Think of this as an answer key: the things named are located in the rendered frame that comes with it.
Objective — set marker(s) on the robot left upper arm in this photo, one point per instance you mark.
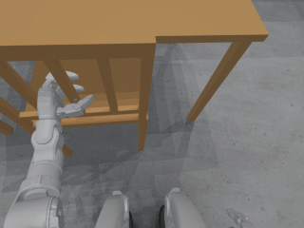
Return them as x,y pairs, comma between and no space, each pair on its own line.
45,212

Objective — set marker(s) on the chair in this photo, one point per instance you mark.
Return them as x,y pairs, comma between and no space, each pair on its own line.
117,70

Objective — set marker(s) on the left robot shin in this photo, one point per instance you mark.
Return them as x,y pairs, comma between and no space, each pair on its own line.
125,222

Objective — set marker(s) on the left robot thigh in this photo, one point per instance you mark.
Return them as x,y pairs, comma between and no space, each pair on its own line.
114,212

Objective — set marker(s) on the robot left hand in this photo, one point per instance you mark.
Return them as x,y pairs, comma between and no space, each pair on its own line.
49,99

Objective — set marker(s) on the robot left forearm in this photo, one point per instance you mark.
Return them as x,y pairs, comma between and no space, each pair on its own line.
46,167

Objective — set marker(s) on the robot right hand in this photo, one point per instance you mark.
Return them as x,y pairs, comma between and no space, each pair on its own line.
240,220

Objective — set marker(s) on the table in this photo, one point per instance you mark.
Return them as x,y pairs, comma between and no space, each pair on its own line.
170,21

